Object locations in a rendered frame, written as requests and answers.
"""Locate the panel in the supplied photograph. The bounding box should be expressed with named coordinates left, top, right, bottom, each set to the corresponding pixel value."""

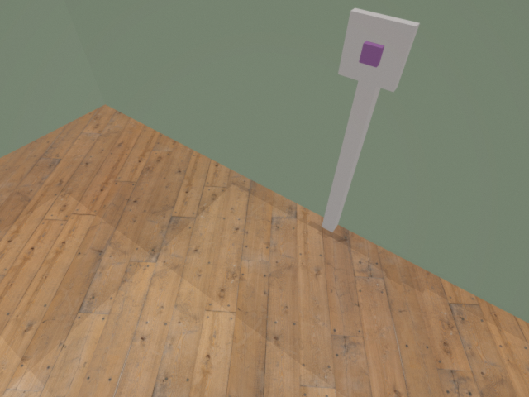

left=322, top=8, right=420, bottom=232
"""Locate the button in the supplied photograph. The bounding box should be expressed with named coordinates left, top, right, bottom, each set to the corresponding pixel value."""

left=359, top=41, right=384, bottom=67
